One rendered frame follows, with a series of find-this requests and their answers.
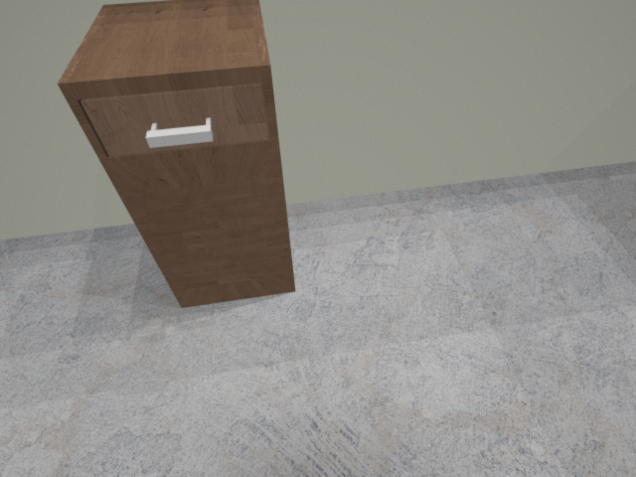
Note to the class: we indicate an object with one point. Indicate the cabinet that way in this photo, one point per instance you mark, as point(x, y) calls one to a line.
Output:
point(214, 217)

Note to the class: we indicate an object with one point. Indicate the handle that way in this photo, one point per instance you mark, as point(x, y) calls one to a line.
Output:
point(179, 136)

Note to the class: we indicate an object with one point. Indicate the drawer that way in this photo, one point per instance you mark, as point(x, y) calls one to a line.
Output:
point(121, 122)

